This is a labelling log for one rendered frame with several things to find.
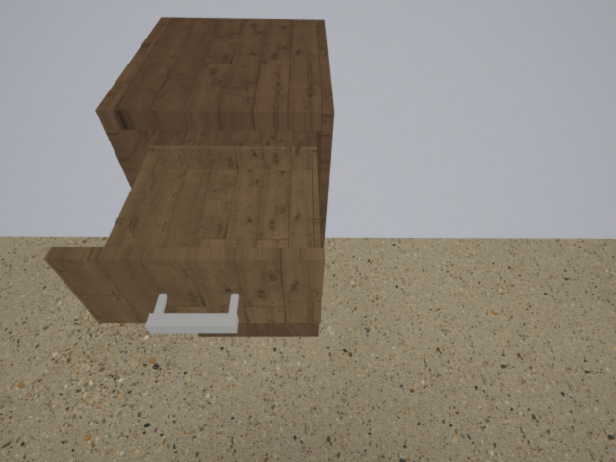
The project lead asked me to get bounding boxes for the drawer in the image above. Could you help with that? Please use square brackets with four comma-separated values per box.
[44, 145, 325, 323]

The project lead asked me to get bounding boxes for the cabinet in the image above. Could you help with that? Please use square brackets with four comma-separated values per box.
[96, 17, 334, 337]

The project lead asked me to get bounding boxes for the handle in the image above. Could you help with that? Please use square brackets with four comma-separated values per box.
[145, 294, 239, 333]

